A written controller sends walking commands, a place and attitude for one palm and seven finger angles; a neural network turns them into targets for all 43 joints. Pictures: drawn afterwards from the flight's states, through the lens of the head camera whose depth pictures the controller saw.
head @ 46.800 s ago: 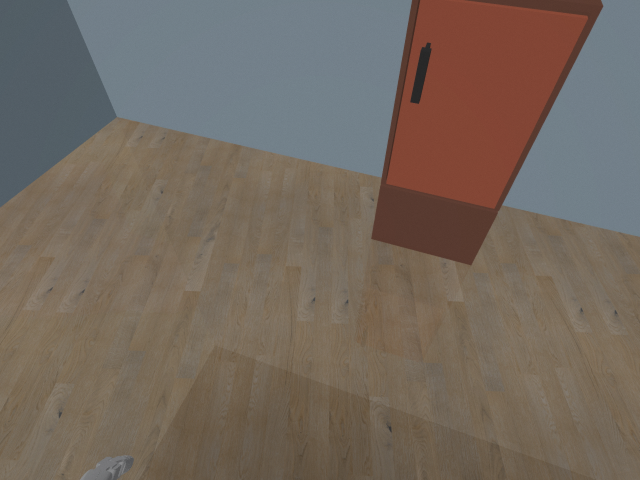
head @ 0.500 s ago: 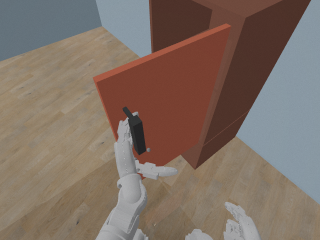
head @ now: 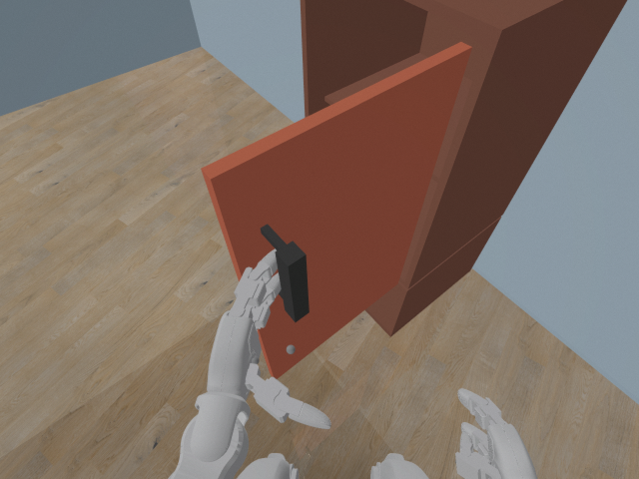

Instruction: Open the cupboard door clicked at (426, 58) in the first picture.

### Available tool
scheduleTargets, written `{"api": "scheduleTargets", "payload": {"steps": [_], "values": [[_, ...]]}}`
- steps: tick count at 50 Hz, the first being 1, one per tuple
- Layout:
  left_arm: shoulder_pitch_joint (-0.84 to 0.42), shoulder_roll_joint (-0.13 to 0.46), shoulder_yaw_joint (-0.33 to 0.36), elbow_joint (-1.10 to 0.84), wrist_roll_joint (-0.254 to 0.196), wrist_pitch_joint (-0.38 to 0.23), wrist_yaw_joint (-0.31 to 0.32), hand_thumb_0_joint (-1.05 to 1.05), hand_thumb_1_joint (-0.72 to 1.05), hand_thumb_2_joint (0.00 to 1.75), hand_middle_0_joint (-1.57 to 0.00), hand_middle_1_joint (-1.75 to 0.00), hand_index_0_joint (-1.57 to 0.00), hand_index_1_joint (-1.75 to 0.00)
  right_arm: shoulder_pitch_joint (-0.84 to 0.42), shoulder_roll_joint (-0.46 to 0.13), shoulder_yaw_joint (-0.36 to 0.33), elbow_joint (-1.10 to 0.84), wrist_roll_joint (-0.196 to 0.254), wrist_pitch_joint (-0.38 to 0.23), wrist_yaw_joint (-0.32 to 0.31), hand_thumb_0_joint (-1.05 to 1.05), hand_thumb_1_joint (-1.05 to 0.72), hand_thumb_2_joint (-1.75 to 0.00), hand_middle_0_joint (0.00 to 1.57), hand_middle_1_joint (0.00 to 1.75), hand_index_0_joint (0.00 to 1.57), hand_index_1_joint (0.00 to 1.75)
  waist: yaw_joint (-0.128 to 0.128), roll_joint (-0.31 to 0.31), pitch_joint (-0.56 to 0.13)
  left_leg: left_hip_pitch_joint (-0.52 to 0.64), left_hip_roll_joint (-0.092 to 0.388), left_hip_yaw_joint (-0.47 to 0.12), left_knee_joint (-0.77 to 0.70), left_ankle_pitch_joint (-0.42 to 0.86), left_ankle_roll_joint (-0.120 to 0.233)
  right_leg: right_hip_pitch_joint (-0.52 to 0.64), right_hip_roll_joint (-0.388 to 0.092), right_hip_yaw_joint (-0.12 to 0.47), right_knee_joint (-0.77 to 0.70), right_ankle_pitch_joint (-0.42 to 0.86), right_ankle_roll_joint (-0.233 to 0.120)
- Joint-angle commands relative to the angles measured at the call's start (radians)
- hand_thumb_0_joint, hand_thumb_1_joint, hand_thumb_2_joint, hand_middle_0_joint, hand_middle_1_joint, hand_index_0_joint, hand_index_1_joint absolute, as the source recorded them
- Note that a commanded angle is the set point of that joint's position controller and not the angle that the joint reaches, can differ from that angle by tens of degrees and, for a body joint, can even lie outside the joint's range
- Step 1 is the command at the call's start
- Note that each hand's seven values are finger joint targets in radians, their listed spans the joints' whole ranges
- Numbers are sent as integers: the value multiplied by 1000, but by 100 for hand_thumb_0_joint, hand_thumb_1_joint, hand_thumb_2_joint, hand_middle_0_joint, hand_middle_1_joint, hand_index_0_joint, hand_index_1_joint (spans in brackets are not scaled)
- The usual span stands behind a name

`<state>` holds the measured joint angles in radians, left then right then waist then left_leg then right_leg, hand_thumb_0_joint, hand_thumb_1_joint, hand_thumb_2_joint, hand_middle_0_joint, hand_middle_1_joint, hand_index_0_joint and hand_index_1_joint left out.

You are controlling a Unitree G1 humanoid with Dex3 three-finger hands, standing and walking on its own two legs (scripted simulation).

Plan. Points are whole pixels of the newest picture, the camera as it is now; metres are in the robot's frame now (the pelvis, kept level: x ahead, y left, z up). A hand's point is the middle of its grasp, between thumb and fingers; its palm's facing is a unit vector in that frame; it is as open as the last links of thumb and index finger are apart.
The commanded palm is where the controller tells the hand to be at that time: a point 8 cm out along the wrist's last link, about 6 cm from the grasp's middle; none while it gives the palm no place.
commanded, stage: slide the hand sideways off the handle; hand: left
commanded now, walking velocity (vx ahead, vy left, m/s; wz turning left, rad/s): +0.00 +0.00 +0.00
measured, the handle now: (283, 274) +0.35 +0.07 +0.06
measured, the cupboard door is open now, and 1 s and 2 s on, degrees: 91 91 91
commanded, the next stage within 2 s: draw the hand back to the body in 0.66 s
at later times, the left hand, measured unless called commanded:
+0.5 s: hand (240, 380) +0.22 +0.10 +0.06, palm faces -0.02 -1.00 -0.03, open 16.3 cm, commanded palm +0.19 +0.17 +0.06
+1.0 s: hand (187, 381) +0.21 +0.14 +0.09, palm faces -0.02 -1.00 -0.06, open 16.3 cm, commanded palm +0.18 +0.20 +0.10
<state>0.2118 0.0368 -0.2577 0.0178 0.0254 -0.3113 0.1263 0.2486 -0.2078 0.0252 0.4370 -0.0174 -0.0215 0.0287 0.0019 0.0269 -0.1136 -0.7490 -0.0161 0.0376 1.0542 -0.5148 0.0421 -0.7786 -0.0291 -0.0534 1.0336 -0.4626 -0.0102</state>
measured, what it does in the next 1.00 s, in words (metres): stands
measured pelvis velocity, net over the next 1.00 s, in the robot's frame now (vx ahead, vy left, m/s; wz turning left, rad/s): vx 0.01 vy -0.01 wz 0.01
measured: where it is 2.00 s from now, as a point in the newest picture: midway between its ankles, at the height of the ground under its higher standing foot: outside the picture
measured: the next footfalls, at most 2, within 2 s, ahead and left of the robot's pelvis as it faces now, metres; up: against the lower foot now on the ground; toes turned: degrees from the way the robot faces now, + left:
none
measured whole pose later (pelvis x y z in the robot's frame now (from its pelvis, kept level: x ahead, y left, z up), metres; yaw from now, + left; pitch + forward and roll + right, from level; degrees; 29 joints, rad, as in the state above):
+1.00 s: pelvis +0.01 -0.01 +0.00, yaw +1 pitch +11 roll -2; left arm 0.53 0.22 0.07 -0.29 -0.24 -0.26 -0.17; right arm 0.28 -0.22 0.03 0.42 0.04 -0.09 -0.06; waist 0.00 0.06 -0.15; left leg -0.73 0.01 -0.01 1.07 -0.54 0.02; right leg -0.74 0.00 -0.10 1.02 -0.48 -0.03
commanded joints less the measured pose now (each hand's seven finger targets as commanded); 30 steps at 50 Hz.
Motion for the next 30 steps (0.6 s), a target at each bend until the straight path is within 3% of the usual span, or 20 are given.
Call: {"api": "scheduleTargets", "payload": {"steps": [1,4,7,12,16,21,24,30], "values": [[-68,-8,30,-311,-36,-56,-27,0,-50,30,-15,-30,-15,-30,-56,-102,-42,-172,10,-56,-25,0,-90,-90,20,30,20,30,-8,-63,-223,116,10,-80,-177,242,-35,176,33,-3,-137,222,-34],[-47,2,34,-359,-57,-71,-52,0,-50,30,-15,-30,-15,-30,-52,-103,-42,-170,9,-73,-36,0,-90,-90,20,30,20,30,-18,-69,-223,109,9,-87,-163,232,-32,165,33,-3,-132,218,-31],[70,32,65,-359,-72,-81,-85,0,-50,30,-15,-30,-15,-30,-40,-105,-45,-168,10,-84,-38,0,-90,-90,20,30,20,30,-11,-83,-227,91,6,-82,-147,258,-31,179,34,3,-124,259,-29],[135,103,136,-370,-85,-70,-139,0,-50,30,-15,-30,-15,-30,-37,-110,-46,-173,12,-86,-44,0,-90,-90,20,30,20,30,-4,-56,-206,47,-3,-70,-125,244,-30,181,28,18,-117,267,-27],[181,129,191,-402,-122,-75,-168,0,-50,30,-15,-30,-15,-30,-44,-110,-49,-182,17,-93,-53,0,-90,-90,20,30,20,30,4,-66,-218,19,-8,-63,-107,237,-28,206,28,35,-124,269,-23],[219,159,235,-451,-171,-109,-208,0,-50,30,-15,-30,-15,-30,-37,-113,-53,-177,19,-115,-64,0,-90,-90,20,30,20,30,-4,-58,-242,2,-10,-61,-73,242,-27,211,25,57,-122,291,-15],[243,184,274,-420,-190,-117,-242,0,-50,30,-15,-30,-15,-30,-32,-118,-55,-167,21,-120,-68,0,-90,-90,20,30,20,30,-9,-70,-217,-44,-10,-59,-53,217,-29,214,16,85,-135,273,-7],[314,218,334,-417,-235,-101,-304,0,-50,30,-15,-30,-15,-30,-46,-124,-63,-173,32,-123,-76,0,-90,-90,20,30,20,30,4,-55,-225,-53,-12,-57,-49,221,-30,229,15,94,-139,260,-6]]}}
